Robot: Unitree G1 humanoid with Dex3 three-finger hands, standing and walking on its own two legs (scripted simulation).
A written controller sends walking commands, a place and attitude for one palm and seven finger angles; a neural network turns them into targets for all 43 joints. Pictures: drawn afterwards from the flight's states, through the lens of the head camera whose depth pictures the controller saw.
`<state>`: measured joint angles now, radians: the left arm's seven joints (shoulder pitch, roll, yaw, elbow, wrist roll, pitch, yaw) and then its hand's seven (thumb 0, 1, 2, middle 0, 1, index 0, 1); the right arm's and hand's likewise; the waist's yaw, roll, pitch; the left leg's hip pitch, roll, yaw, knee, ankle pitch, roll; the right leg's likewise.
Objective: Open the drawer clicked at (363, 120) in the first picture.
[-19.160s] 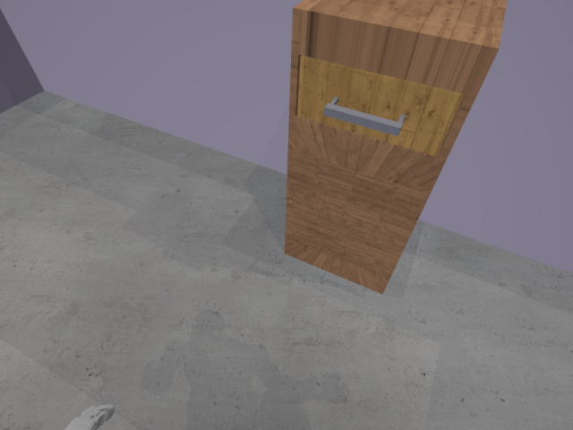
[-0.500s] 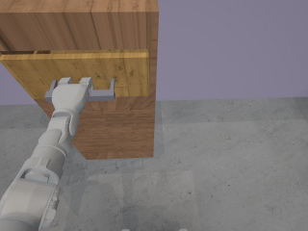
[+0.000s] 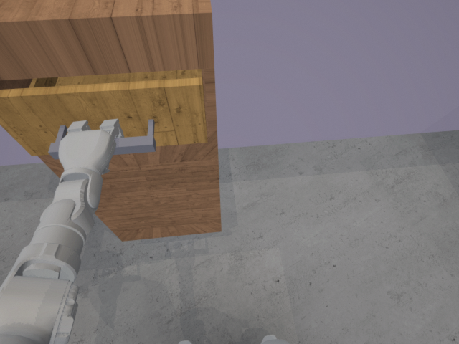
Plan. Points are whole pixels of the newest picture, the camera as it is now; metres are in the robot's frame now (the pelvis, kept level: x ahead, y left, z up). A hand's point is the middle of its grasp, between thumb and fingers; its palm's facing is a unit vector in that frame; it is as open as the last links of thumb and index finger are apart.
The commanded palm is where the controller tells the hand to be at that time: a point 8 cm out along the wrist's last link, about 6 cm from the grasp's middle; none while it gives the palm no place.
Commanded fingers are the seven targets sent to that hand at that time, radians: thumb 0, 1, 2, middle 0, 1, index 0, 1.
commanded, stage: pull the drawer open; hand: left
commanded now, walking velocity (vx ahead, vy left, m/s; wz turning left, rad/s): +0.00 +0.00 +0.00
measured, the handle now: (105, 137) +0.49 +0.22 +0.04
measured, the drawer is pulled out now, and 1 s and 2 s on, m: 0.04 0.27 0.30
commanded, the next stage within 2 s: open the thumb to release the handle in 1.64 s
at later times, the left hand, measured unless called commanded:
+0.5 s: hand (92, 226) +0.32 +0.22 +0.01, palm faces +0.02 -0.09 -1.00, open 5.5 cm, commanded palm +0.28 +0.22 +0.07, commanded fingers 0.00 0.90 0.90 -0.40 -1.35 -0.40 -1.35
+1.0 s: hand (81, 298) +0.21 +0.21 +0.02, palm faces +0.00 -0.10 -1.00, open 5.7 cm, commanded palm +0.17 +0.21 +0.07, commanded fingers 0.00 0.90 0.90 -0.40 -1.35 -0.40 -1.35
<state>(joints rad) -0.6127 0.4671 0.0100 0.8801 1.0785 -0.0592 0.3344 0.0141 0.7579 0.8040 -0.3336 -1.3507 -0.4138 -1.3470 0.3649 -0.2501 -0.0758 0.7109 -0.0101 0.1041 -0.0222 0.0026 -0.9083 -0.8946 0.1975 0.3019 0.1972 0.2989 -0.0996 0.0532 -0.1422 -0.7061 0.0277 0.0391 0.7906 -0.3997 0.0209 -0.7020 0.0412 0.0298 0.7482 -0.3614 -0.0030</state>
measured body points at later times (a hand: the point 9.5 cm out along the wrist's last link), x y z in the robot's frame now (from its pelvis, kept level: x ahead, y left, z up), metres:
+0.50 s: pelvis +0.01 +0.01 +0.01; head +0.05 -0.01 +0.46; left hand +0.31 +0.22 +0.07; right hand +0.19 -0.24 -0.09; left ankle -0.02 +0.10 -0.71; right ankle -0.01 -0.12 -0.71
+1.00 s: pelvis +0.01 -0.02 +0.01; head +0.04 -0.04 +0.45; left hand +0.20 +0.22 +0.07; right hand +0.21 -0.24 -0.10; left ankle -0.02 +0.10 -0.71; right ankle -0.01 -0.12 -0.71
